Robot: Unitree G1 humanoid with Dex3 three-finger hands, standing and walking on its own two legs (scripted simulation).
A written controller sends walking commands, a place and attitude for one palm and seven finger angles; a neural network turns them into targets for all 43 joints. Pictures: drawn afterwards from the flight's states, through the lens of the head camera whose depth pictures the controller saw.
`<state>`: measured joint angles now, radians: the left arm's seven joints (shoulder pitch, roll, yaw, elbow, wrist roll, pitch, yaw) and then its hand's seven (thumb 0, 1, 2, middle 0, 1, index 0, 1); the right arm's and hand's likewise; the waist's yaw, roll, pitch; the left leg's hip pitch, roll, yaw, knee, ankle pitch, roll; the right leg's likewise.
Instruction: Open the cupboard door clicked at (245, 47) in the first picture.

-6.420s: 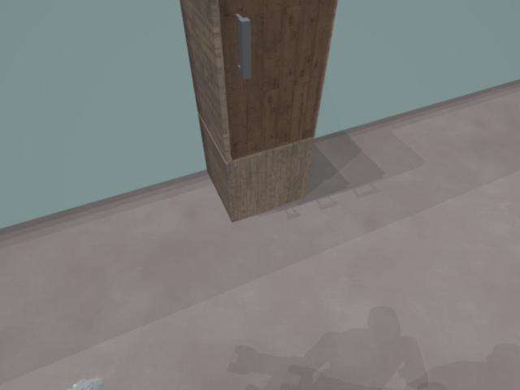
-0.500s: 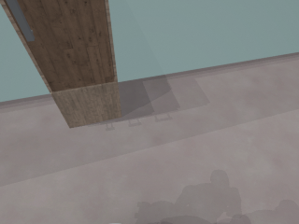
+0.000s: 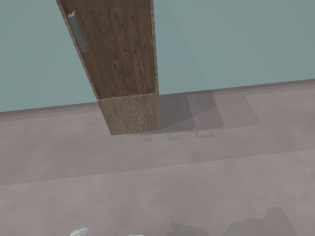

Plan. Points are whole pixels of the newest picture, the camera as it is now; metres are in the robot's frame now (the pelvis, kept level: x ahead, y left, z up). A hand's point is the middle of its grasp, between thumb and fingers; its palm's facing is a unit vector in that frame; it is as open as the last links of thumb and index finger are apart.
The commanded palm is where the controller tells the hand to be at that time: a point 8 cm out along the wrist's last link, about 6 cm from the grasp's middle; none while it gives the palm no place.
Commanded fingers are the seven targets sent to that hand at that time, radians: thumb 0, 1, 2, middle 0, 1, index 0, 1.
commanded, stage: turn to face it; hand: left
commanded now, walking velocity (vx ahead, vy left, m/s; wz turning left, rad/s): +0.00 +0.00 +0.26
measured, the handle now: (79, 32) +0.91 +0.39 +0.10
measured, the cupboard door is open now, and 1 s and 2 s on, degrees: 0 0 0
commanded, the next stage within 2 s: take the last steps up to it in 0.04 s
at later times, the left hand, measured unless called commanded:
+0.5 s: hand out of the picture -0.07 +0.24 -0.17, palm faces +0.20 -0.96 -0.20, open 7.4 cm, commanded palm none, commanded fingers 0.00 0.90 0.90 -0.20 -0.30 -0.20 -0.30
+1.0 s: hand (94, 217) +0.20 +0.21 -0.15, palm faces +0.21 -0.95 -0.22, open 7.2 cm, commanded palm none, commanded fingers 0.00 0.90 0.90 -0.20 -0.30 -0.20 -0.30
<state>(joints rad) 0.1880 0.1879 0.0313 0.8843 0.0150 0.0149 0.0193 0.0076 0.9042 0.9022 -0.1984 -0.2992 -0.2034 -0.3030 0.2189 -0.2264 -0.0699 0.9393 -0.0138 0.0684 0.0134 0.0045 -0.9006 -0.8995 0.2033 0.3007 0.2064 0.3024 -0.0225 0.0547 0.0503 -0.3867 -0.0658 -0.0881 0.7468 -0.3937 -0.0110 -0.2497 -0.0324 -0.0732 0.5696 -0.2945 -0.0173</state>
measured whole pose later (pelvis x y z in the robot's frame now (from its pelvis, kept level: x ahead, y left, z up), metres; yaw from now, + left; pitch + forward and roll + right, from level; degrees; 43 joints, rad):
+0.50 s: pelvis +0.00 +0.05 +0.01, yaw +8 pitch -2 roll +0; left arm 0.37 0.23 0.05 1.10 0.03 0.04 -0.01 0.01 0.91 0.90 -0.20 -0.30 -0.20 -0.30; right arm 0.25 -0.17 -0.03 1.00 -0.02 -0.02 0.00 0.00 -0.90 -0.90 0.20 0.30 0.20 0.30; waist 0.03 -0.04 0.02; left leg -0.12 0.02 0.08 0.46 -0.32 0.03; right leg -0.39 -0.10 -0.10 0.94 -0.42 0.02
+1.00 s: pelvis +0.15 +0.02 +0.00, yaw +9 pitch -2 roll +0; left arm 0.20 0.15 0.06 1.02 0.01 -0.07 0.02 -0.01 0.94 0.90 -0.20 -0.30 -0.21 -0.30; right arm 0.36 -0.16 -0.06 1.13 -0.02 0.00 0.00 0.01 -0.91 -0.90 0.20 0.30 0.20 0.30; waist -0.02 0.03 0.04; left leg -0.43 0.09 0.04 1.16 -0.31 0.01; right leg -0.25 -0.02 -0.18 0.49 -0.21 -0.06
